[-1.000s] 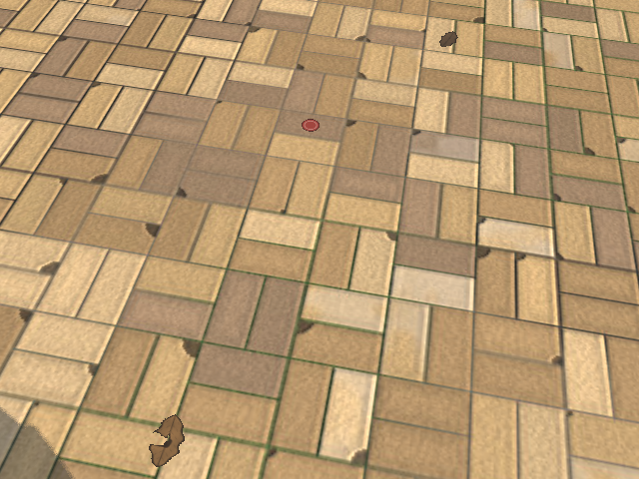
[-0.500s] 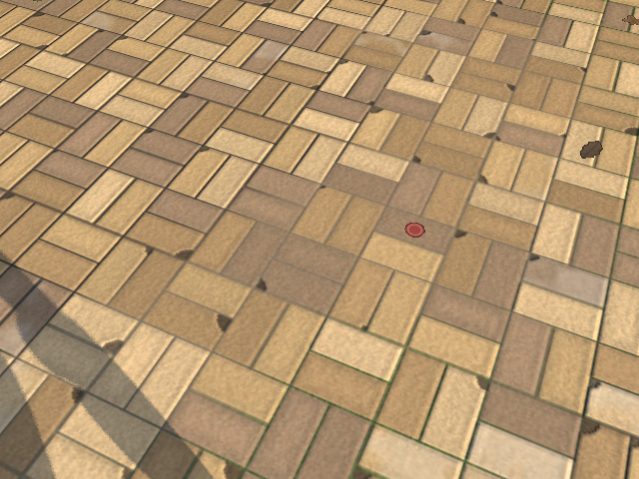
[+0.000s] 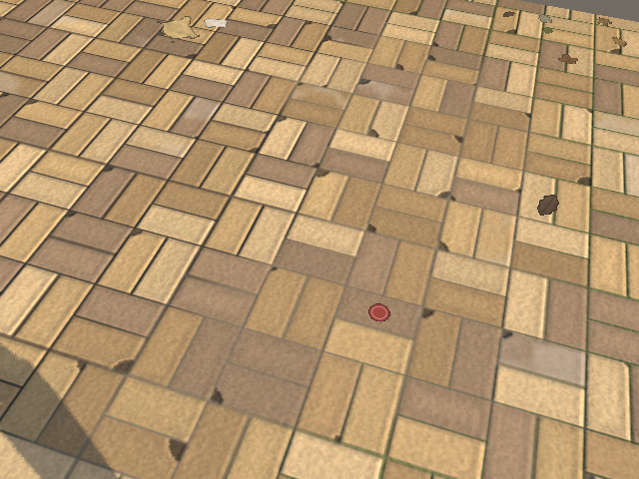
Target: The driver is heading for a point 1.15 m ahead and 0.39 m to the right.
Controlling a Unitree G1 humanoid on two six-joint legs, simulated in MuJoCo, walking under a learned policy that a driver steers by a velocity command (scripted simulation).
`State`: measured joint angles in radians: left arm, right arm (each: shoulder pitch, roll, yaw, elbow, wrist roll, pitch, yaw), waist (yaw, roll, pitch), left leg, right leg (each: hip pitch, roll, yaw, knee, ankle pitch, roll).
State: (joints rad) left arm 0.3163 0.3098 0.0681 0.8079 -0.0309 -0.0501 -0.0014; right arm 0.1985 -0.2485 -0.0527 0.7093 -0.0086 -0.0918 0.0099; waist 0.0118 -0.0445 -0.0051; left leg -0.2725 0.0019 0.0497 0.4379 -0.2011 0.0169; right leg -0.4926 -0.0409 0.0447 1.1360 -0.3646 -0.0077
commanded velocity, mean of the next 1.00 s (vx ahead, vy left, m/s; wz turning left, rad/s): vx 0.50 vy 0.00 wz -0.45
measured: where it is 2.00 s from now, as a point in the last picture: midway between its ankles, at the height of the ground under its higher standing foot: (439, 364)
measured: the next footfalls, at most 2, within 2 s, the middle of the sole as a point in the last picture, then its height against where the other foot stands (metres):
right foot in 0.34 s outside the picture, level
left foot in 0.84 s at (362, 411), level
